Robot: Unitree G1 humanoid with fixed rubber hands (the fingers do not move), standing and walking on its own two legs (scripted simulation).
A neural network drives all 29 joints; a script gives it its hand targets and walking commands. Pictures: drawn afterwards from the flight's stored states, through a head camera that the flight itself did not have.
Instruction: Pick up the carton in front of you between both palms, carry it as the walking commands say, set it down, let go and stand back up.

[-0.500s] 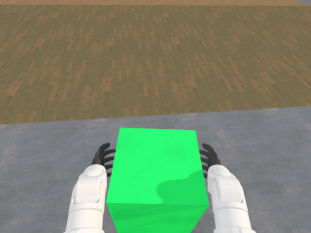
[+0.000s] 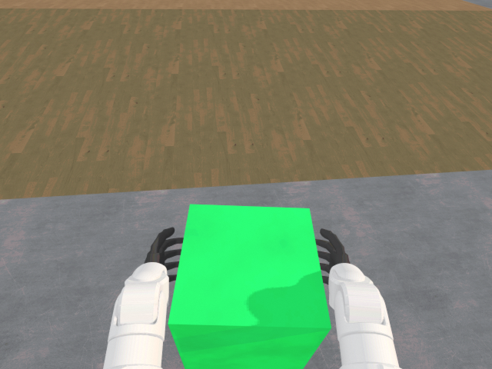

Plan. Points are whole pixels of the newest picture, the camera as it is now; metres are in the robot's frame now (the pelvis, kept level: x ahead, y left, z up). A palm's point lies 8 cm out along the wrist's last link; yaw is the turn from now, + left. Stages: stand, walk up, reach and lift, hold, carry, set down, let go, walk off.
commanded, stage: hold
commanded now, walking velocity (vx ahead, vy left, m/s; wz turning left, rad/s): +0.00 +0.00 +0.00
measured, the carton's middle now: (246, 293) +0.29 +0.00 -0.03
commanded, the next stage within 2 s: carry in 0.36 s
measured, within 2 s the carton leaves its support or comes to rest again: neither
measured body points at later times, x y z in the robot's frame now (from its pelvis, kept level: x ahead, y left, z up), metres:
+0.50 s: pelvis +0.01 +0.00 -0.01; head -0.03 -0.01 +0.44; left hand +0.31 +0.15 +0.05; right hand +0.31 -0.16 +0.04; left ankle +0.02 +0.13 -0.74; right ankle +0.01 -0.13 -0.74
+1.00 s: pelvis +0.21 -0.02 +0.00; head +0.19 -0.02 +0.45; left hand +0.46 +0.12 +0.08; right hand +0.44 -0.18 +0.07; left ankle +0.14 +0.08 -0.74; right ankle +0.24 -0.14 -0.70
